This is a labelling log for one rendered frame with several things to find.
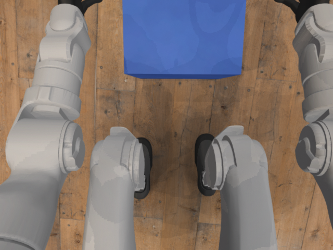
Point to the robot right forearm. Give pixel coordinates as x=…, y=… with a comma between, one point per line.
x=314, y=44

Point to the carton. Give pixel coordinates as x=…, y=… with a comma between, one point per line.
x=183, y=39

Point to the right robot upper arm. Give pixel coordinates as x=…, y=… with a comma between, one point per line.
x=314, y=154

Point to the right robot hand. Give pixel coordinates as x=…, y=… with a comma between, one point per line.
x=299, y=8

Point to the robot left forearm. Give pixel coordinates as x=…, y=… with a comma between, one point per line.
x=58, y=73

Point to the left robot upper arm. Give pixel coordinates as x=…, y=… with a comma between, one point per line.
x=41, y=153

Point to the right robot shin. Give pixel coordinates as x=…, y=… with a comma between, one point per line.
x=232, y=130

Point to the robot left thigh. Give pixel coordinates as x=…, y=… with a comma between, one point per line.
x=109, y=222

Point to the left robot hand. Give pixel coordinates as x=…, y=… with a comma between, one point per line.
x=82, y=5

